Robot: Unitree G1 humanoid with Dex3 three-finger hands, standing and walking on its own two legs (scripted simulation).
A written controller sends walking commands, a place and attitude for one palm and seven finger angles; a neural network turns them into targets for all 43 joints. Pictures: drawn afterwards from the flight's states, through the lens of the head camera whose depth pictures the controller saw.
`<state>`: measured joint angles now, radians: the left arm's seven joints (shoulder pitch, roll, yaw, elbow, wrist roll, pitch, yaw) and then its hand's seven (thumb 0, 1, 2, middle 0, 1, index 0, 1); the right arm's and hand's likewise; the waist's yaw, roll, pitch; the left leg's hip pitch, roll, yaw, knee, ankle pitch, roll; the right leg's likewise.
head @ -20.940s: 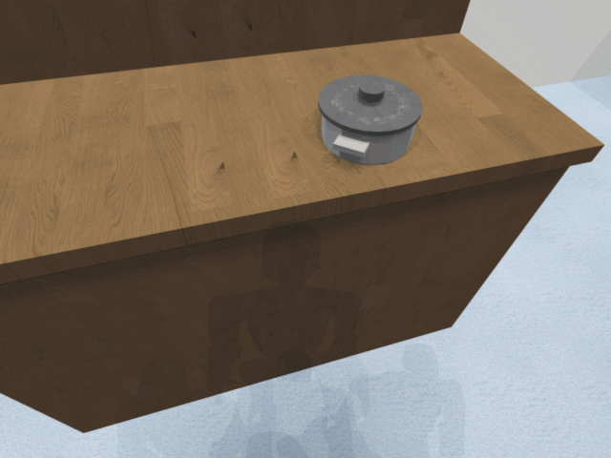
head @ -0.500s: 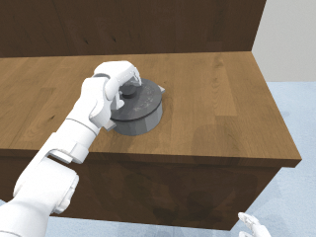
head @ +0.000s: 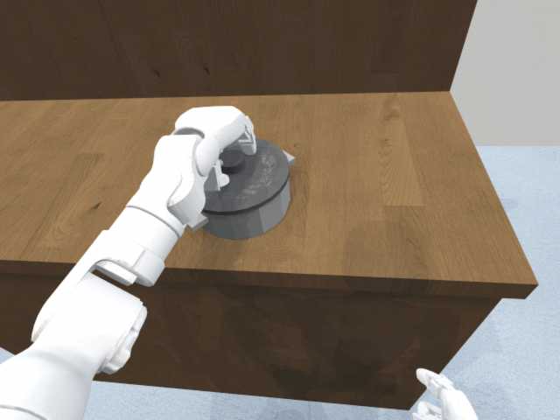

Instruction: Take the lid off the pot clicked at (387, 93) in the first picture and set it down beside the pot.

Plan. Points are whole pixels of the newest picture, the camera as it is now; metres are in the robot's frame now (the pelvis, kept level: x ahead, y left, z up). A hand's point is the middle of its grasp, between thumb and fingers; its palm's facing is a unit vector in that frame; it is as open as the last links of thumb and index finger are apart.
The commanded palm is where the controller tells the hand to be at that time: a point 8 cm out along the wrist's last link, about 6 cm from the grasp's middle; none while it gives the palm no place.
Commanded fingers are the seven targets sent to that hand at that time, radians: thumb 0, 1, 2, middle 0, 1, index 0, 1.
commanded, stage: close the fingers and squeeze the knob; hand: left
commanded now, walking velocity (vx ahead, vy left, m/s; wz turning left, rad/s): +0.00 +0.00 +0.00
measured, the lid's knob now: (231, 161) +0.46 +0.08 +0.15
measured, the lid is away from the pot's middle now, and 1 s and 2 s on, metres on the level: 0.00 0.01 0.01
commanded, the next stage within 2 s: lift the lid straight up in 1.08 s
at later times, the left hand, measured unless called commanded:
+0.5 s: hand (217, 166) +0.42 +0.09 +0.17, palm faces -0.23 -0.04 -0.97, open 7.6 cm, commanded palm +0.41 +0.10 +0.23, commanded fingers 0.00 0.34 0.95 -0.82 -0.91 -0.78 -0.89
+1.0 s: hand (218, 165) +0.42 +0.09 +0.17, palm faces -0.25 -0.04 -0.97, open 7.6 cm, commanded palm +0.41 +0.10 +0.23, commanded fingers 0.00 0.53 1.09 -1.10 -1.03 -0.85 -0.90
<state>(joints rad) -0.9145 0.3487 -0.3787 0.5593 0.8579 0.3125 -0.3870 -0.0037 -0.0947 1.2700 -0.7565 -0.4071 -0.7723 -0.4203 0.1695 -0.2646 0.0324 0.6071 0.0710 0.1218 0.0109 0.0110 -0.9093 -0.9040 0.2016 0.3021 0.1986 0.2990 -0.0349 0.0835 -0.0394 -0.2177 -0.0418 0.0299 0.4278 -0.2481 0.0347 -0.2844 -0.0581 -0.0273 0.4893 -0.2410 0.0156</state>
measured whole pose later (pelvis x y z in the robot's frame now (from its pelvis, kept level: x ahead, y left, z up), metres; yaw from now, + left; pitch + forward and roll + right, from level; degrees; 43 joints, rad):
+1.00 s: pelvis -0.01 +0.00 +0.00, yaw -1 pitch +1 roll +1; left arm -0.92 0.36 -0.34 0.60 0.85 0.29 -0.40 0.01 0.20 0.96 -0.97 -0.98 -0.68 -0.82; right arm 0.20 -0.28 0.03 0.62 0.07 0.10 -0.02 0.01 -0.91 -0.90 0.20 0.30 0.20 0.30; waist -0.05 0.08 -0.03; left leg -0.21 -0.03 0.04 0.42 -0.24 0.03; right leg -0.28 -0.05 -0.02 0.48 -0.22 0.01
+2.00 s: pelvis -0.01 +0.00 +0.00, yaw +0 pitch +1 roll +1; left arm -1.00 0.42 -0.34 0.49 0.85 0.32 -0.44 0.00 0.57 1.11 -1.28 -1.09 -0.88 -0.93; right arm 0.13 -0.28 0.04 0.60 0.08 0.11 0.00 0.01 -0.91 -0.90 0.20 0.30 0.20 0.30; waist -0.02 0.08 -0.04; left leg -0.20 -0.04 0.03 0.41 -0.23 0.03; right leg -0.27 -0.05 -0.03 0.48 -0.23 0.01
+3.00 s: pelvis +0.00 +0.00 +0.00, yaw +0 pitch +2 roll +1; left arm -1.07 0.42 -0.35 0.53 0.86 0.34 -0.45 0.00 -0.27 1.48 -0.88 -0.22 -0.83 -0.20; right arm 0.17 -0.28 0.04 0.61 0.08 0.10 0.00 0.01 -0.91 -0.90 0.20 0.30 0.20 0.30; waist -0.03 0.09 -0.04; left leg -0.21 -0.04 0.03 0.41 -0.23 0.03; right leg -0.28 -0.05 -0.02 0.47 -0.23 0.01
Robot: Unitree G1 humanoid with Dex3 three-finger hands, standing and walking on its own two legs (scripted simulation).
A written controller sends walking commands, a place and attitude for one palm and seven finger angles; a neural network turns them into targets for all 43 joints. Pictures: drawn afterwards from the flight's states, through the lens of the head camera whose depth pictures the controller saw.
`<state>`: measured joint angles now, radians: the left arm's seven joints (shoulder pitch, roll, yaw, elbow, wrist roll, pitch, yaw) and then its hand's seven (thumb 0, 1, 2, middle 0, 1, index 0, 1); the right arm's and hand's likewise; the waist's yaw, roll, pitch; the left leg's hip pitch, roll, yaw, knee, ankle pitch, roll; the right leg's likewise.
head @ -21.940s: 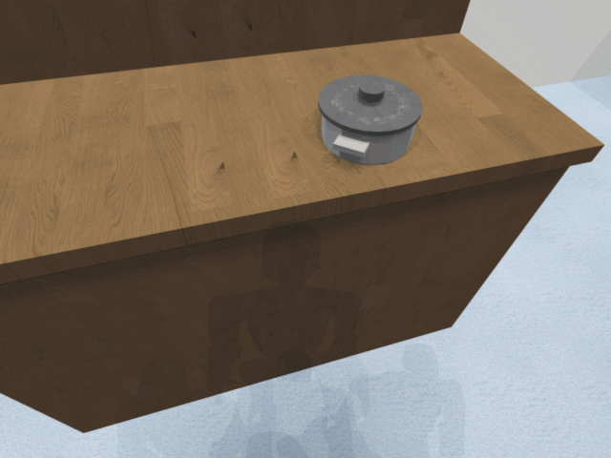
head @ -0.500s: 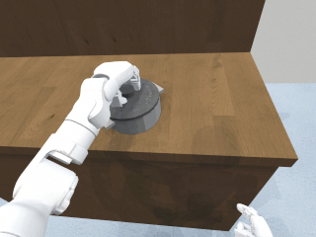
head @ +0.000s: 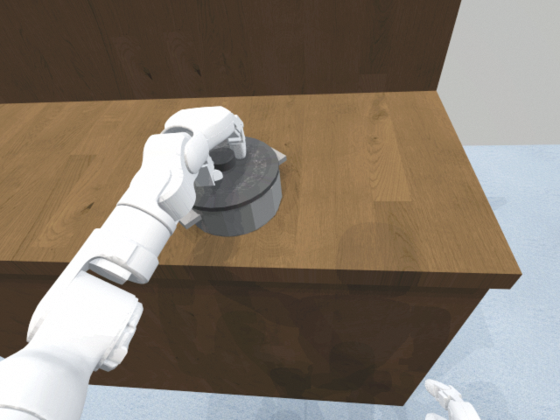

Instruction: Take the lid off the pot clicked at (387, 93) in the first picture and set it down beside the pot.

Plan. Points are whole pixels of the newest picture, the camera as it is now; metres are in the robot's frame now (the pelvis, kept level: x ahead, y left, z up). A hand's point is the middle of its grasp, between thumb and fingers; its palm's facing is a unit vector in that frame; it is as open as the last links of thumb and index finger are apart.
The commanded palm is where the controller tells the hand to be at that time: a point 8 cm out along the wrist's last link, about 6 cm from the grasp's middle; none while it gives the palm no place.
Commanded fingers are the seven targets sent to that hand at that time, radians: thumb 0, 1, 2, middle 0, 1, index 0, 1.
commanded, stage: close the fingers and squeeze the knob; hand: left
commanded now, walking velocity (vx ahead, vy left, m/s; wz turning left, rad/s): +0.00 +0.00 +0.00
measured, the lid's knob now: (221, 159) +0.47 +0.09 +0.15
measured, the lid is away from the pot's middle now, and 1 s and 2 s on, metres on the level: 0.01 0.01 0.01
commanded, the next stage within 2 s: lift the lid straight up in 0.08 s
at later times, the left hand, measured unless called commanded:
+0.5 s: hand (213, 159) +0.43 +0.09 +0.18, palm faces -0.24 -0.01 -0.97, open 7.4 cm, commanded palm +0.41 +0.10 +0.25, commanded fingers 0.00 0.59 1.12 -1.27 -1.09 -0.88 -0.93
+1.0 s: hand (196, 124) +0.44 +0.10 +0.23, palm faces -0.10 -0.03 -0.99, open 4.5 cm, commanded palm +0.41 +0.11 +0.29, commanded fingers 0.00 0.51 1.14 -1.24 -1.02 -0.87 -0.86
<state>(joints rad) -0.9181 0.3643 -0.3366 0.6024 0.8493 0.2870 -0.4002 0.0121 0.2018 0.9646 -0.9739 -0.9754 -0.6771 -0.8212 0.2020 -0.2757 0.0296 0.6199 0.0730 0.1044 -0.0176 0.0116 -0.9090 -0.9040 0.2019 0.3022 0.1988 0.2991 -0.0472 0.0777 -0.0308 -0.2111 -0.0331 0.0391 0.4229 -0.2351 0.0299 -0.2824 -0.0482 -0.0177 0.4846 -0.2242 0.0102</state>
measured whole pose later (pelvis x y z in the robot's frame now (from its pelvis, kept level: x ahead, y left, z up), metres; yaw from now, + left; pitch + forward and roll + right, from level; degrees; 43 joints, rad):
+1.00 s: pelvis +0.00 +0.00 +0.00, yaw +0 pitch +1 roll +1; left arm -1.00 0.42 -0.34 0.49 0.85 0.32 -0.44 0.00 0.57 1.11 -1.28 -1.09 -0.88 -0.93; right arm 0.13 -0.28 0.04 0.60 0.08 0.11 0.00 0.01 -0.91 -0.90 0.20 0.30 0.20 0.30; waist -0.02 0.08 -0.04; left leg -0.20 -0.04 0.03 0.41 -0.23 0.03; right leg -0.27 -0.05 -0.03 0.48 -0.23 0.01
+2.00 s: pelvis +0.01 +0.00 +0.00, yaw +0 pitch +2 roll +1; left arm -1.07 0.42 -0.35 0.53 0.86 0.34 -0.45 0.00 -0.27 1.48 -0.88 -0.22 -0.83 -0.20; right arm 0.17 -0.28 0.04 0.61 0.08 0.10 0.00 0.01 -0.91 -0.90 0.20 0.30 0.20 0.30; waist -0.03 0.09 -0.04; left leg -0.21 -0.04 0.03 0.41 -0.23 0.03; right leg -0.28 -0.05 -0.02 0.47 -0.23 0.01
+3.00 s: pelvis +0.00 +0.00 +0.00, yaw +0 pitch +0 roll +1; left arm -0.81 0.51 -0.18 0.10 0.52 0.27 -0.41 0.00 -0.28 1.48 -0.88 -0.21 -0.83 -0.19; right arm 0.11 -0.27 0.04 0.52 0.09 0.12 0.01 0.01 -0.91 -0.90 0.20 0.30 0.20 0.30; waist 0.03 0.09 -0.01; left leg -0.19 -0.03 0.03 0.43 -0.25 0.03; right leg -0.25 -0.05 -0.03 0.48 -0.23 0.01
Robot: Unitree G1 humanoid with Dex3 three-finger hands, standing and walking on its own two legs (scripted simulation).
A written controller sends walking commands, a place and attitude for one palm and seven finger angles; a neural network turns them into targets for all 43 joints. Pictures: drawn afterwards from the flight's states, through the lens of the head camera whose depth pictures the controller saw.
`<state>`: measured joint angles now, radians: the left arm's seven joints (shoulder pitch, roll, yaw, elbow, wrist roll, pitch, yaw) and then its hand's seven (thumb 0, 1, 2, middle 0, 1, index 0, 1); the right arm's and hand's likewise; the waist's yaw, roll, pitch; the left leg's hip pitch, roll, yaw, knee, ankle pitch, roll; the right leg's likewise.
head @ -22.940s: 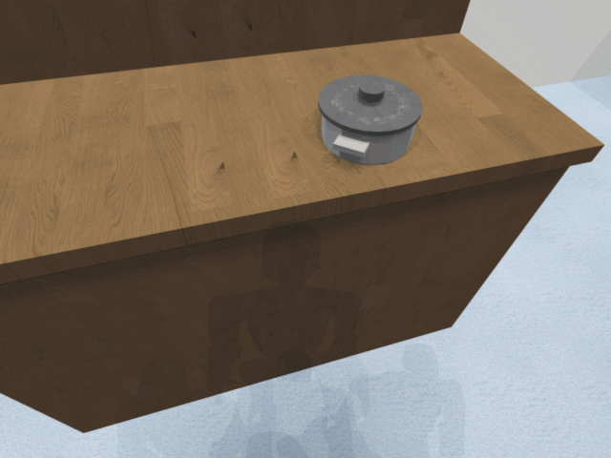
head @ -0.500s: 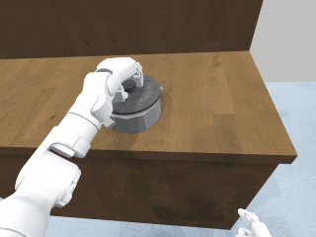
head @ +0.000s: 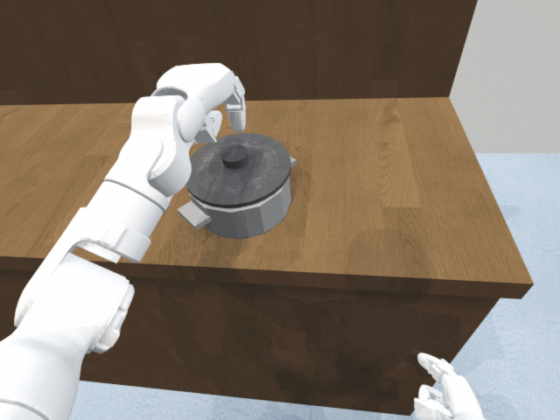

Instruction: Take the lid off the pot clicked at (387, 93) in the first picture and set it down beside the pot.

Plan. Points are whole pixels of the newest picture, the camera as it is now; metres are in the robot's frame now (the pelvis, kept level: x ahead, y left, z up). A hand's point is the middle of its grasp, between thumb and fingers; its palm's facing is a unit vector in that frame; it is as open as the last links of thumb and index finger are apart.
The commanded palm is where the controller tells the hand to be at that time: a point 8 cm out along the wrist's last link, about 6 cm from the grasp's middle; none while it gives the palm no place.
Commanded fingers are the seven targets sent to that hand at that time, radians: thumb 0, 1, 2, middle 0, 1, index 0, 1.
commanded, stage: open the fingers wide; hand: left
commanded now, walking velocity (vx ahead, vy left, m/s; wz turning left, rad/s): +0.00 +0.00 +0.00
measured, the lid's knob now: (235, 157) +0.47 +0.08 +0.15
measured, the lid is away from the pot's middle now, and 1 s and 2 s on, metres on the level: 0.01 0.01 0.01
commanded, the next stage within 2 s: raise the empty hand in 0.56 s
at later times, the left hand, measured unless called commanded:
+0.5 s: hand (212, 127) +0.43 +0.09 +0.23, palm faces -0.10 -0.02 -1.00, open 7.2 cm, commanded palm +0.41 +0.10 +0.29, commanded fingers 0.00 -0.11 1.40 -0.94 -0.38 -0.83 -0.33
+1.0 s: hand (212, 111) +0.45 +0.09 +0.25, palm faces -0.09 -0.02 -1.00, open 9.8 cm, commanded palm +0.42 +0.10 +0.31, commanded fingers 0.00 -0.29 1.49 -0.86 -0.21 -0.81 -0.19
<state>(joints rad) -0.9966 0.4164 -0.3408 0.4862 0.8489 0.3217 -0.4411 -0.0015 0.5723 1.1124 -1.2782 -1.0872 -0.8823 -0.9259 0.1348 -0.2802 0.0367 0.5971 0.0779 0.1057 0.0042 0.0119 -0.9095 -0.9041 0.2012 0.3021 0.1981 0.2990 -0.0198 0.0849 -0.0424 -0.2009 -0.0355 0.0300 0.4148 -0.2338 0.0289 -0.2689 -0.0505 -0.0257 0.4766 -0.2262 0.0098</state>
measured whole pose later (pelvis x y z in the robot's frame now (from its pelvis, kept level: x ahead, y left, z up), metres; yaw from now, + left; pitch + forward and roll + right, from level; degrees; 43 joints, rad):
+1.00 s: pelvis +0.00 +0.00 +0.00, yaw +0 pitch +2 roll +1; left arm -1.07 0.42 -0.35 0.53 0.86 0.34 -0.45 0.00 -0.27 1.48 -0.88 -0.22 -0.83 -0.20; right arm 0.17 -0.28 0.04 0.61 0.08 0.10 0.00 0.01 -0.91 -0.90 0.20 0.30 0.20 0.30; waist -0.03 0.09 -0.04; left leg -0.21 -0.04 0.03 0.41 -0.23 0.03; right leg -0.28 -0.05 -0.02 0.47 -0.23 0.01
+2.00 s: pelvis +0.00 +0.00 +0.00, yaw +0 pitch +0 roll +1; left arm -0.81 0.51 -0.18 0.10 0.52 0.27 -0.41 0.00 -0.28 1.48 -0.88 -0.21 -0.83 -0.19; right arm 0.11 -0.27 0.04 0.52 0.09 0.12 0.01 0.01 -0.91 -0.90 0.20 0.30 0.20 0.30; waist 0.03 0.09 -0.01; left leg -0.19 -0.03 0.03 0.43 -0.25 0.03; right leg -0.25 -0.05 -0.03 0.48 -0.23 0.01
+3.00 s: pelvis +0.02 +0.00 +0.00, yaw -1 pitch -3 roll -1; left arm -0.02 0.36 0.30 -0.56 -0.09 -0.14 0.08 0.00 0.80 0.94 -0.26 -0.29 -0.25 -0.30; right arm 0.14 -0.19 0.05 0.62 0.03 -0.03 -0.03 0.01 -0.91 -0.90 0.20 0.30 0.20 0.30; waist 0.04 0.05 0.03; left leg -0.10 0.00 0.03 0.46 -0.30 0.02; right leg -0.13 -0.02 -0.03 0.44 -0.25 0.01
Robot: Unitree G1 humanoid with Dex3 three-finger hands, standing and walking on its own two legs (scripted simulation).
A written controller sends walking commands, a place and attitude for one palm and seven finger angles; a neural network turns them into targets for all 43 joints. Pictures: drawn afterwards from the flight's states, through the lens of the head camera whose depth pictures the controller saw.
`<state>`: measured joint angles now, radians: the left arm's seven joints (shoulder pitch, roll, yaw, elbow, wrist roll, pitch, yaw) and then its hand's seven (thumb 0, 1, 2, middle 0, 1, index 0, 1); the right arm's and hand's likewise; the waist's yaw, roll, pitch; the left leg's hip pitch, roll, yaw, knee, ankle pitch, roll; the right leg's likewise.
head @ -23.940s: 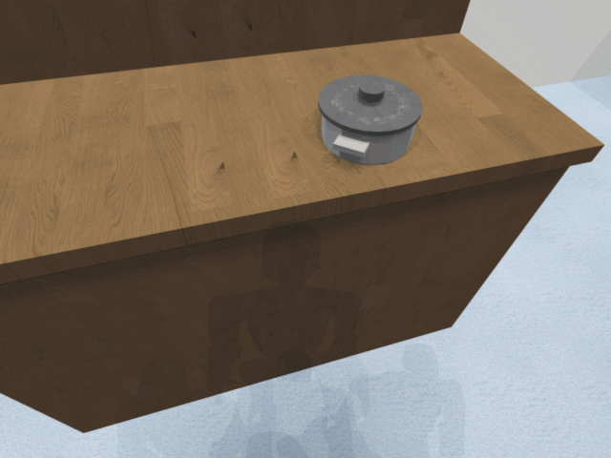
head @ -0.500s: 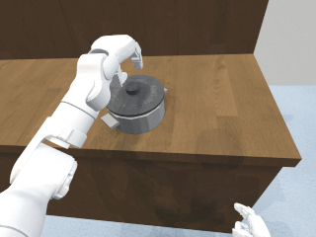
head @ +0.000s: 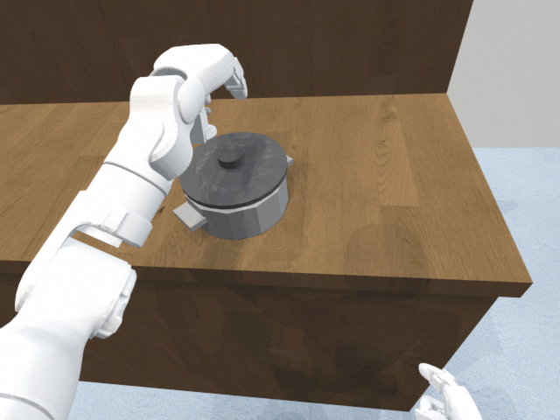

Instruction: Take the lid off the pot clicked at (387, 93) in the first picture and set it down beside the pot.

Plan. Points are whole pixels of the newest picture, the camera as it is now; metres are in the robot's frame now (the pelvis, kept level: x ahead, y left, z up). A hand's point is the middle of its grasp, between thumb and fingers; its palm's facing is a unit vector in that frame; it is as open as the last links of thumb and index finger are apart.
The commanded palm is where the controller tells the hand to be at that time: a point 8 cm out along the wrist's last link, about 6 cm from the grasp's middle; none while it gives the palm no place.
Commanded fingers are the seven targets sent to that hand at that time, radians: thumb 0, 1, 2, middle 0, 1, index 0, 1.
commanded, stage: raise the empty hand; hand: left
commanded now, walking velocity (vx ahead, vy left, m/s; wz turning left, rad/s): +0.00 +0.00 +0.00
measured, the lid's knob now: (230, 156) +0.47 +0.08 +0.15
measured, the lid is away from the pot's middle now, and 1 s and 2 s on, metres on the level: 0.01 0.01 0.01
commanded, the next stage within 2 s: draw the hand back to the body in 0.36 s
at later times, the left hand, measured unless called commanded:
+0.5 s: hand (204, 84) +0.44 +0.09 +0.29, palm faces +0.00 -0.02 -1.00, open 9.9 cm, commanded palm +0.40 +0.10 +0.34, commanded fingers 0.00 -0.29 1.49 -0.86 -0.21 -0.81 -0.19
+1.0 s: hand (182, 124) +0.39 +0.11 +0.26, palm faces -0.01 -0.34 -0.94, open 9.9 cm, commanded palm +0.34 +0.15 +0.32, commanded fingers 0.00 -0.29 1.49 -0.86 -0.21 -0.81 -0.19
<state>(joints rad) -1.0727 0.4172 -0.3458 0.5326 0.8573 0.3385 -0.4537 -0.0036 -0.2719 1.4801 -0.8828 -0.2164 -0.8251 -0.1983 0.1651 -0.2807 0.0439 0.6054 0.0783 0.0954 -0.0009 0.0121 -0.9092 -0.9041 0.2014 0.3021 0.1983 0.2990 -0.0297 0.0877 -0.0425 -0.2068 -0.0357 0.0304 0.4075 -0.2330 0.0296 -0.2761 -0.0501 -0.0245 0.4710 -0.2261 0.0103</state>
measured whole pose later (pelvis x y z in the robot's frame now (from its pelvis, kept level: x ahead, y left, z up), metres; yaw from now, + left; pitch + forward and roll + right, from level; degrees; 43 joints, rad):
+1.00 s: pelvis +0.00 +0.00 +0.00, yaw +0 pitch +0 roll +1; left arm -0.81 0.51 -0.18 0.10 0.52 0.27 -0.41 0.00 -0.28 1.48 -0.88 -0.21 -0.83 -0.19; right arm 0.11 -0.27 0.04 0.52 0.09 0.12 0.01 0.01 -0.91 -0.90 0.20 0.30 0.20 0.30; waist 0.03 0.09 -0.01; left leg -0.19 -0.03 0.03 0.43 -0.25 0.03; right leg -0.25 -0.05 -0.03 0.48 -0.23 0.01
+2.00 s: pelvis +0.02 +0.00 +0.00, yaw -1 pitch -3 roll -1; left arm -0.02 0.36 0.30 -0.56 -0.09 -0.14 0.08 0.00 0.80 0.94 -0.26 -0.29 -0.25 -0.30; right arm 0.14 -0.19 0.05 0.62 0.03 -0.03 -0.03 0.01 -0.91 -0.90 0.20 0.30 0.20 0.30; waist 0.04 0.05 0.03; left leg -0.10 0.00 0.03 0.46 -0.30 0.02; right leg -0.13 -0.02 -0.03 0.44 -0.25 0.01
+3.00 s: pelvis -0.01 +0.01 -0.01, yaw +3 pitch +0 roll +1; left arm 0.16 0.29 0.09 0.38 0.02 0.02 0.02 0.00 0.91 0.90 -0.20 -0.30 -0.19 -0.30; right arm 0.13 -0.28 -0.03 0.86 0.01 -0.04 -0.01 0.01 -0.91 -0.90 0.21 0.30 0.20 0.30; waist 0.01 0.05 -0.08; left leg -0.27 -0.07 -0.01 0.58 -0.31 0.04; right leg -0.31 -0.09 -0.06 0.63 -0.32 0.03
